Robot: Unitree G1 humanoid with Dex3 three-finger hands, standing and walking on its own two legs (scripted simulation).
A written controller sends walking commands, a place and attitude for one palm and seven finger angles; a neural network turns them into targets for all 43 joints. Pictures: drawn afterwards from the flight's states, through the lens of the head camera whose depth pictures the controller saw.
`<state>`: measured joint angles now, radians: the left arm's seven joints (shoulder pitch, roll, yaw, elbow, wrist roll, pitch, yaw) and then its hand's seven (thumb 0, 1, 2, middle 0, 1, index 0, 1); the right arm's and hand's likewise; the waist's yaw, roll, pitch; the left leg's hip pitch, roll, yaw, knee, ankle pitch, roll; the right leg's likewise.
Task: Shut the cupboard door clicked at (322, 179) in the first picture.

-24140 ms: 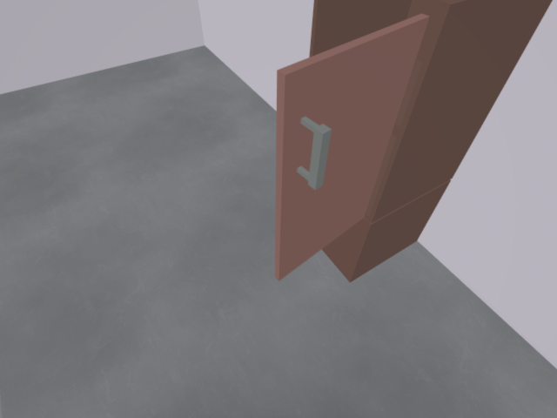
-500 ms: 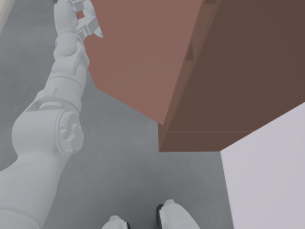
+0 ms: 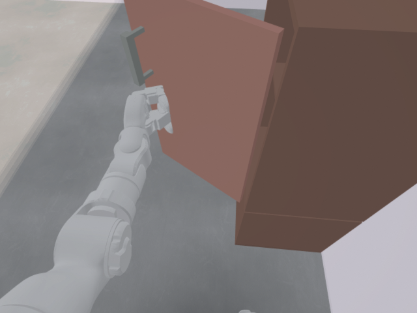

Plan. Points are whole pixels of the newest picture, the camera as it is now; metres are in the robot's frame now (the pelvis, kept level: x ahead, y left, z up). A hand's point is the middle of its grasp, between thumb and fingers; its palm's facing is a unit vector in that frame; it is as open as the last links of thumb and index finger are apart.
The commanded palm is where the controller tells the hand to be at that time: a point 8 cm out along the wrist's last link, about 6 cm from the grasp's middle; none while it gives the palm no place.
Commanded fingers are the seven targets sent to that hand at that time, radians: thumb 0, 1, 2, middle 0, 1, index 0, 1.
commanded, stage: pull the fist back off the door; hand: left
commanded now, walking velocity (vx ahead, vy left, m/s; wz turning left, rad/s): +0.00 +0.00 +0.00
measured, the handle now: (139, 56) +0.65 +0.13 +0.12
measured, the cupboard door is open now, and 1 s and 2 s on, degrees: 58 58 58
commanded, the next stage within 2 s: draw the hand back to the body in 0.18 s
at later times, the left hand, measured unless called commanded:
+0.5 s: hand (150, 115) +0.44 +0.09 +0.13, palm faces +0.02 -1.00 -0.05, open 3.1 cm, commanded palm +0.39 +0.14 +0.13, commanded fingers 0.00 0.90 0.90 -1.30 -1.50 -1.30 -1.50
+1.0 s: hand (74, 190) +0.29 +0.19 +0.14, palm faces +0.12 -0.98 -0.18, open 3.1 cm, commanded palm +0.26 +0.23 +0.17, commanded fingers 0.00 0.90 0.90 -0.86 -1.02 -0.86 -1.02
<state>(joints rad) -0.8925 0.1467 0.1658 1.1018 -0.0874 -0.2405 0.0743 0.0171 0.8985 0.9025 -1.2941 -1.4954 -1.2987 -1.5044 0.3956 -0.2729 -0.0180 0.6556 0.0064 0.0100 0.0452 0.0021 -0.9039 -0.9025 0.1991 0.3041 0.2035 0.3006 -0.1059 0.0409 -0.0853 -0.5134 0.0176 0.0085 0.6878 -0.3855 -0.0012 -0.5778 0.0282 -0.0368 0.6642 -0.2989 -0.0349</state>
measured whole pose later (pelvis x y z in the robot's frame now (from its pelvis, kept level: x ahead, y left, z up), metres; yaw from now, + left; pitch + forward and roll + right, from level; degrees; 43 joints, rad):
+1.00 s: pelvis +0.00 +0.01 +0.02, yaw +1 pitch -1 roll +0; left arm -0.01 0.24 0.07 0.02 -0.09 -0.03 0.00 0.02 0.89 0.90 -1.10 -1.28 -1.11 -1.29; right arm 0.14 -0.22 0.05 0.54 0.03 -0.01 -0.06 0.01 -0.90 -0.90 0.20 0.30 0.20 0.30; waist 0.03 0.04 -0.01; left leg -0.13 -0.01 0.01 0.44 -0.29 0.02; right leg -0.20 0.01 -0.03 0.44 -0.22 -0.01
